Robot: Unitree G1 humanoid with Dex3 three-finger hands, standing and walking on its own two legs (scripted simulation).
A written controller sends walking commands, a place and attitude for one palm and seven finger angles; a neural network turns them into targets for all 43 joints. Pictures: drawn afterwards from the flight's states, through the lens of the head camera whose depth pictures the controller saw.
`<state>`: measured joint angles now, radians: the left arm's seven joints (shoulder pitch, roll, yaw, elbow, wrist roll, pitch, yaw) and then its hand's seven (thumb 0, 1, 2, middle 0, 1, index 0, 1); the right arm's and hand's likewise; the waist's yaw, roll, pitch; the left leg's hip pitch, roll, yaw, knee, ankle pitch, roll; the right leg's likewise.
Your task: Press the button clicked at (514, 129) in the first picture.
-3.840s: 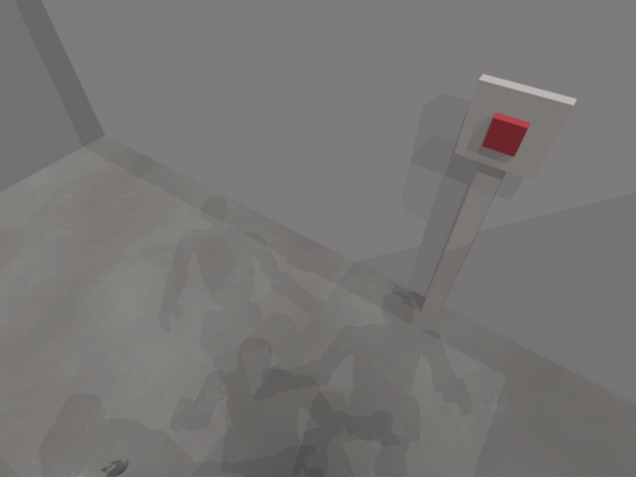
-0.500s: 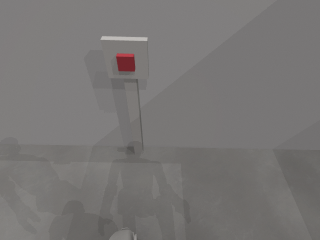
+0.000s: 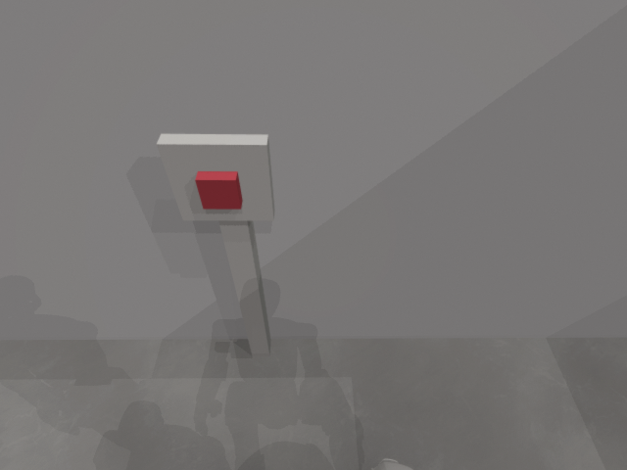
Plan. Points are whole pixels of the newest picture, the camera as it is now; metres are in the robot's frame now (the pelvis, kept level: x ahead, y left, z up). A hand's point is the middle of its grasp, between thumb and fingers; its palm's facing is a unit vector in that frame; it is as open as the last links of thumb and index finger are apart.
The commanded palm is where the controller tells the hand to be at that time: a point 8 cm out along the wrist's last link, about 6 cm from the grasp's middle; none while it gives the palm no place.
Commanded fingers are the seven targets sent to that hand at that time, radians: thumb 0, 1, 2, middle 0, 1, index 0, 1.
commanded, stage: come to a stop and stand still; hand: left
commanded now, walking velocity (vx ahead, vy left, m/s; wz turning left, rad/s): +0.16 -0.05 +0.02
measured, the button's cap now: (220, 189) +0.56 +0.19 +0.02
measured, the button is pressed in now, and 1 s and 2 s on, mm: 0 0 0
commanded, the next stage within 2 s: look again from close up in 1.36 s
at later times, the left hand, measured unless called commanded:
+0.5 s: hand out of the picture +0.12 +0.19 -0.18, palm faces +0.11 -0.97 -0.22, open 7.3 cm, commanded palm none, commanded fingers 0.00 0.90 0.90 -0.20 -0.30 -0.20 -0.30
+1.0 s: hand out of the picture +0.02 +0.20 -0.17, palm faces +0.06 -0.98 -0.19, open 7.4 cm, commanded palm none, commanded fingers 0.00 0.90 0.90 -0.20 -0.30 -0.20 -0.30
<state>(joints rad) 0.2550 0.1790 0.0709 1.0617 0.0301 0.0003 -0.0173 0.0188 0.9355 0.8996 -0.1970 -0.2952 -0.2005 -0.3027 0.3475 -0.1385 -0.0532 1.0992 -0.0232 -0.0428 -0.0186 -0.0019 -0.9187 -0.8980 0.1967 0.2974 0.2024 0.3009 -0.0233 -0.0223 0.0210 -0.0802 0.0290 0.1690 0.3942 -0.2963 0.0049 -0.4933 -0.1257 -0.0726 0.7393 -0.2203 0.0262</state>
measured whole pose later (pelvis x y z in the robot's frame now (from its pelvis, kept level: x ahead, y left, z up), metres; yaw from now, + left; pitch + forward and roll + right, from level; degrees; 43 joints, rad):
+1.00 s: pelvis +0.03 +0.03 +0.00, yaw +2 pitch -2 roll +1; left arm 0.30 0.13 0.00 1.14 0.01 0.00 0.03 0.01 0.91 0.90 -0.20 -0.30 -0.20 -0.30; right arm 0.25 -0.17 -0.03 1.12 0.00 0.01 -0.03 0.00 -0.93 -0.90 0.20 0.30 0.20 0.30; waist -0.01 0.02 0.01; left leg -0.19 -0.02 0.12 0.39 -0.17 0.05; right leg -0.13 -0.04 -0.02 0.43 -0.27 0.02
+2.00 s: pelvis +0.02 +0.04 +0.00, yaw +3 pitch -2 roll -1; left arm 0.18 0.32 0.01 0.99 0.02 -0.01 0.01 0.01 0.90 0.90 -0.20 -0.30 -0.20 -0.30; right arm 0.12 -0.32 -0.02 0.99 -0.02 -0.02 0.00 0.00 -0.90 -0.90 0.20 0.30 0.20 0.30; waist 0.00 0.01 0.00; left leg -0.24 -0.02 0.08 0.45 -0.18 0.06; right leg -0.14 -0.03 -0.06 0.44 -0.27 0.01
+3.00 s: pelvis +0.06 +0.00 +0.00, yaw +1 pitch -1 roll +0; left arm 0.30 0.15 0.02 1.02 0.02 0.01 0.06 0.02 0.92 0.90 -0.20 -0.30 -0.20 -0.30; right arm 0.18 -0.15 -0.04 1.07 0.00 0.01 -0.05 0.00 -0.92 -0.90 0.20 0.30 0.20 0.30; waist 0.00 0.00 0.03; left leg -0.26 0.03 0.15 0.51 -0.23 0.04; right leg -0.13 0.02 -0.04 0.50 -0.35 -0.03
